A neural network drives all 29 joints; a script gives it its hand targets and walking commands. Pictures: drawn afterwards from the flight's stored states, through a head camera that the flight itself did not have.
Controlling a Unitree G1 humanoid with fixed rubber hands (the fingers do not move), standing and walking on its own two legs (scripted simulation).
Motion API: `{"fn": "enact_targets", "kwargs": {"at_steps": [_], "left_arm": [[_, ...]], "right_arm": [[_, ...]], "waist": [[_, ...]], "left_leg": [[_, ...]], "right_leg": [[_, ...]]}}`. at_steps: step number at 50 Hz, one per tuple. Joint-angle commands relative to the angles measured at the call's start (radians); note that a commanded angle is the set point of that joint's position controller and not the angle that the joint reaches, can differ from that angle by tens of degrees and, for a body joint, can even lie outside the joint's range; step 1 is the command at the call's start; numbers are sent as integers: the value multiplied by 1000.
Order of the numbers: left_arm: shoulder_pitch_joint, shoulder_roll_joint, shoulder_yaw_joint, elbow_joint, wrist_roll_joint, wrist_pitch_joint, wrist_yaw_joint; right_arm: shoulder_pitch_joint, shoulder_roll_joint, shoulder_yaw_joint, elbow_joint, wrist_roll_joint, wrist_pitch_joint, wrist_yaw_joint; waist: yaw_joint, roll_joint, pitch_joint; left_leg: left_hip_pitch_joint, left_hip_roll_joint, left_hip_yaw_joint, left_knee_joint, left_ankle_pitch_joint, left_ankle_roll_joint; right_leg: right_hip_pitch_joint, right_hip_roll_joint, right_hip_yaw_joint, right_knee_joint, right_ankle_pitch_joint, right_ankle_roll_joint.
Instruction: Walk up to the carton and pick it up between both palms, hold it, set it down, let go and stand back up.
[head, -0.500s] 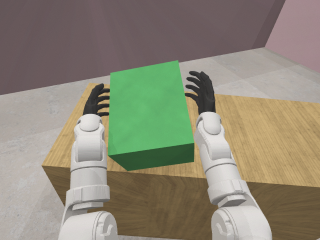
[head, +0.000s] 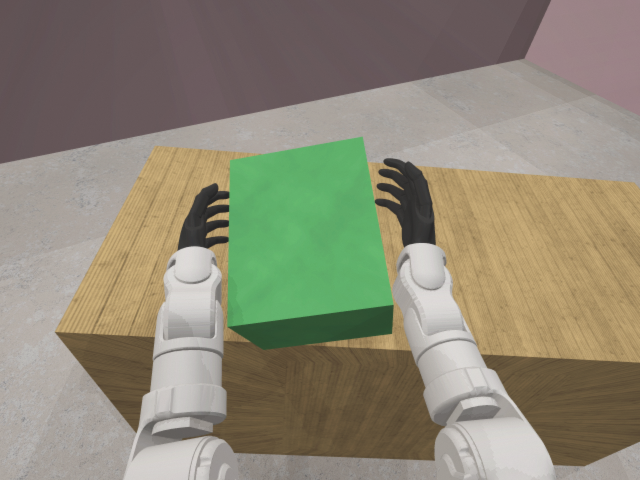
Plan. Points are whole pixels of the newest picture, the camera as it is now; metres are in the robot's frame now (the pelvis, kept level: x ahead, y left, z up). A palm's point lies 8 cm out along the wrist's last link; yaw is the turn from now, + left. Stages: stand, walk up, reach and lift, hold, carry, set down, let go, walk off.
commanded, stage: set down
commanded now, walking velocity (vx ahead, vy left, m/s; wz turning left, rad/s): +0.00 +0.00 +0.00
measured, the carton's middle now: (311, 247) +0.40 -0.01 +0.08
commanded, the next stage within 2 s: none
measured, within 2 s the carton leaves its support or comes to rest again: neither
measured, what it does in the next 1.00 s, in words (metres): stands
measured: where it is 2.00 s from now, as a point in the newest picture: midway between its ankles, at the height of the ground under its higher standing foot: outside the picture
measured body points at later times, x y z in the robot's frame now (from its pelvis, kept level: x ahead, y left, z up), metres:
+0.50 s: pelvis +0.00 +0.01 +0.00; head -0.01 +0.04 +0.45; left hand +0.40 +0.13 +0.10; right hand +0.39 -0.14 +0.13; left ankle +0.02 +0.14 -0.75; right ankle -0.02 -0.10 -0.75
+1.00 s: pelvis +0.01 +0.00 +0.00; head +0.04 +0.01 +0.45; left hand +0.41 +0.12 +0.06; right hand +0.41 -0.15 +0.10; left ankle +0.02 +0.14 -0.75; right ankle -0.02 -0.10 -0.75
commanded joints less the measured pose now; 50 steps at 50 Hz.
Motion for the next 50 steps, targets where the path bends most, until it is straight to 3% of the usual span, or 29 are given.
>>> {"fn": "enact_targets", "kwargs": {"at_steps": [1, 8, 14, 20, 24, 33, 39, 45, 50], "left_arm": [[-615, -424, -394, -143, -86, -149, -153], [-792, -472, -439, -38, -116, -255, -98], [-829, -492, -378, 110, -99, -306, -62], [-726, -474, -256, 224, -42, -292, -74], [-694, -467, -222, 227, -26, -293, -76], [-776, -488, -282, 165, -51, -375, -34], [-804, -494, -285, 200, -62, -433, -23], [-771, -469, -207, 292, -39, -455, -42], [-761, -445, -138, 334, -12, -456, -51]], "right_arm": [[-530, 443, 284, -84, -71, -32, 115], [-587, 448, 101, 30, -190, -71, 152], [-620, 464, -35, 147, -274, -69, 185], [-642, 460, -66, 185, -280, -54, 208], [-644, 453, -61, 185, -269, -57, 219], [-619, 500, -58, 188, -298, -91, 220], [-602, 541, -75, 204, -352, -107, 212], [-586, 560, -100, 244, -393, -101, 213], [-580, 554, -138, 273, -413, -90, 225]], "waist": [[38, 40, -441], [-1, 93, -550], [11, 86, -563], [60, 53, -489], [76, 56, -475], [44, 99, -643], [29, 85, -714], [42, 35, -644], [61, 29, -587]], "left_leg": [[29, -49, 78, -12, 161, 29], [127, -26, 81, 3, 133, -6], [127, -13, 86, 4, 115, -14], [69, -17, 98, 3, 162, -1], [64, -19, 105, 9, 212, -2], [93, -18, 105, 61, 335, -26], [23, -19, 103, 66, 324, -24], [-91, -23, 109, 25, 226, 3], [-123, -20, 117, -1, 177, 14]], "right_leg": [[161, -18, -43, 53, 502, 87], [-27, -4, -73, 17, 274, 60], [-91, 4, -81, 4, 176, 51], [-31, 10, -72, 8, 243, 54], [-13, 15, -67, 15, 303, 55], [-8, 13, -53, 57, 491, 59], [32, 2, -40, 92, 584, 69], [97, -12, -25, 110, 614, 85], [91, -15, -24, 107, 574, 87]]}}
